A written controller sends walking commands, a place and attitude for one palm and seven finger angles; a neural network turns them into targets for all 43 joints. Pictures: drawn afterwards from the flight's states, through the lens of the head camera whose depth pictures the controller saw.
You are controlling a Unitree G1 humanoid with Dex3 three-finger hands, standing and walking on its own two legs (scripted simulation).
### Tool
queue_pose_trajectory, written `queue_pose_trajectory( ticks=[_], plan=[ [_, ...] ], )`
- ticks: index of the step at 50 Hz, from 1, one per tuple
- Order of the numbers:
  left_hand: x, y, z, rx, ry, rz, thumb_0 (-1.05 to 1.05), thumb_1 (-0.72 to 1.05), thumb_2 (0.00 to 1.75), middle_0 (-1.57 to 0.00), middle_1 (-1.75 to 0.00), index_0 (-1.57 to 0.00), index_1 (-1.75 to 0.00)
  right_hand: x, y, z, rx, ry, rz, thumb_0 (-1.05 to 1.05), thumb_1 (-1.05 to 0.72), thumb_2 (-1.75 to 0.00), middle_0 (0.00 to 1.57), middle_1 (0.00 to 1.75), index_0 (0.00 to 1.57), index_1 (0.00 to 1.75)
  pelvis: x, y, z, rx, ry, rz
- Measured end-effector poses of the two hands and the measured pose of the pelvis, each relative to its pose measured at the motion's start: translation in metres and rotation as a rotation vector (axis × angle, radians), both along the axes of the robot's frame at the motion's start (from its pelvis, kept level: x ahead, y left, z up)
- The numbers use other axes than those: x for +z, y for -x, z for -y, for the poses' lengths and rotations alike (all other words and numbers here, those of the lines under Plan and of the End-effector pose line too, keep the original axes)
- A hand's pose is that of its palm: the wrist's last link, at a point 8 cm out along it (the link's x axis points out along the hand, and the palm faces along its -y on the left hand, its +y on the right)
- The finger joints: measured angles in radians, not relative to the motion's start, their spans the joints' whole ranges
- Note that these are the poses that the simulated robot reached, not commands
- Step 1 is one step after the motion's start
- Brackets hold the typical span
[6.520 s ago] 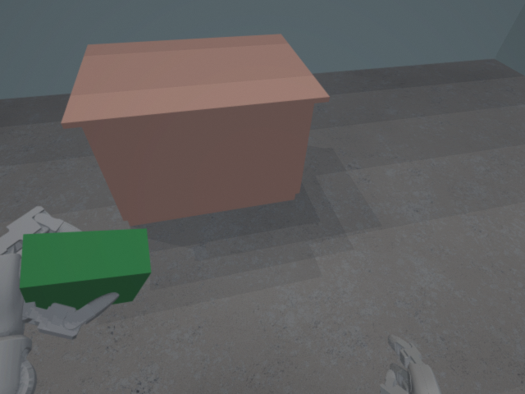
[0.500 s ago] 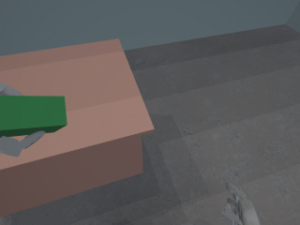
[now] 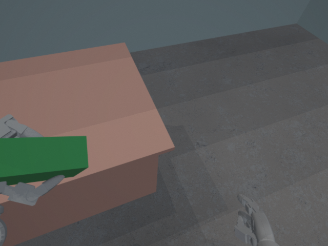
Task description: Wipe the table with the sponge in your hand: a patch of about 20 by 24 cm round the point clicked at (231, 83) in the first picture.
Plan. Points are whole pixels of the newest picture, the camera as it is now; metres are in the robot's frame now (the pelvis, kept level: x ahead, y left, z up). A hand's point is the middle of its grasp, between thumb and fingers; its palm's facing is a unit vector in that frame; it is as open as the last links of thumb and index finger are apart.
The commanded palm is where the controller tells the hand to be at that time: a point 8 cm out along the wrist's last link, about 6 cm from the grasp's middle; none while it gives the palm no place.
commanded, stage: come to a stop and stand still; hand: left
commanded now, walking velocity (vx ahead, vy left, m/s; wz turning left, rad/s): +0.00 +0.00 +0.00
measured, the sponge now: (55, 160) +0.24 +0.22 +0.14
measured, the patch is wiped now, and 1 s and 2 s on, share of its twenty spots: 0.00 0.00 0.00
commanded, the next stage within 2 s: look again from close up in 0.36 s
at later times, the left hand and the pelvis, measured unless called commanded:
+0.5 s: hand (14, 166) +0.22 +0.27 +0.15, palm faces +0.36 -0.85 -0.39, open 9.5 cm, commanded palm +0.15 +0.31 +0.17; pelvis +0.00 +0.02 +0.00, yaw +0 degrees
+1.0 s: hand (13, 176) +0.20 +0.26 +0.16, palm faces +0.37 -0.85 -0.37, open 9.5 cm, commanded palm +0.14 +0.30 +0.17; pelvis -0.01 +0.02 +0.00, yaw +1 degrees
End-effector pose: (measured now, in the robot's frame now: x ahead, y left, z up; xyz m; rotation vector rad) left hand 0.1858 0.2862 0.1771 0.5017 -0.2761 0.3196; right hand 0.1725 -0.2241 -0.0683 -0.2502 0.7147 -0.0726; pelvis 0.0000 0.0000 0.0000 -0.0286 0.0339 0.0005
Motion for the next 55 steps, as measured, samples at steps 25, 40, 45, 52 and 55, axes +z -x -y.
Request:
queue_pose_trajectory(
  ticks=[25,40,45,52,55],
  plan=[
    [-0.009,0.008,-0.026,-0.001,0.049,-0.017,0.0,-0.44,0.99,-0.81,-1.33,-0.81,-1.33,0.002,0.011,-0.027,-0.011,0.009,-0.02,0.01,-0.9,-0.9,0.21,0.3,0.2,0.3,0.0,0.003,-0.024,0.008,0.009,0.018],
    [-0.007,0.023,-0.025,0.006,0.051,-0.004,0.0,-0.44,0.99,-0.81,-1.33,-0.81,-1.33,0.002,0.03,-0.02,-0.034,0.011,-0.012,0.01,-0.9,-0.9,0.2,0.3,0.2,0.3,0.001,0.015,-0.024,0.005,0.005,0.035],
    [-0.009,0.025,-0.022,0.017,0.065,-0.009,0.0,-0.44,0.99,-0.81,-1.33,-0.81,-1.33,0.003,0.029,-0.019,-0.031,0.008,-0.003,0.01,-0.9,-0.9,0.2,0.3,0.2,0.3,0.001,0.016,-0.022,0.006,0.003,0.038],
    [-0.008,0.027,-0.017,0.009,0.055,-0.002,0.0,-0.44,0.99,-0.81,-1.33,-0.81,-1.33,0.002,0.024,-0.014,-0.029,0.007,0.008,0.01,-0.9,-0.9,0.21,0.3,0.2,0.3,-0.001,0.013,-0.019,0.018,0.005,0.037],
    [-0.008,0.026,-0.018,0.013,0.044,0.0,0.0,-0.44,0.99,-0.81,-1.33,-0.81,-1.33,0.0,0.021,-0.012,-0.034,0.01,0.01,0.01,-0.9,-0.9,0.21,0.3,0.2,0.3,-0.003,0.008,-0.019,0.026,0.007,0.034]
  ],
)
